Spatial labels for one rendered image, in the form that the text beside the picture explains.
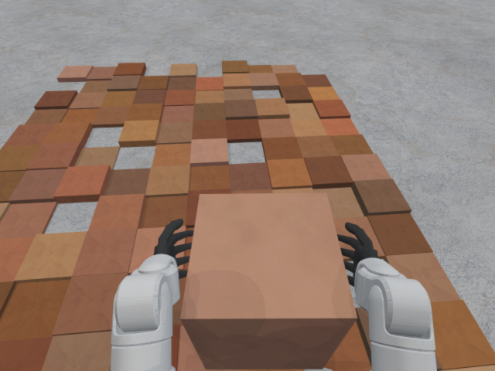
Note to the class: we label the robot left forearm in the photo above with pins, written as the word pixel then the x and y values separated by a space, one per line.
pixel 142 317

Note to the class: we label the robot right forearm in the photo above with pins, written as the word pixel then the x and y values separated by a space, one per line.
pixel 400 318

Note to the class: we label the right robot hand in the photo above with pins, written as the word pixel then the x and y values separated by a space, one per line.
pixel 363 248

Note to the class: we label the carton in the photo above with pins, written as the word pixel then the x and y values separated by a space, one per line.
pixel 266 285

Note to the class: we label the left robot hand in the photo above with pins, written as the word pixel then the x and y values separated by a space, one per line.
pixel 167 241

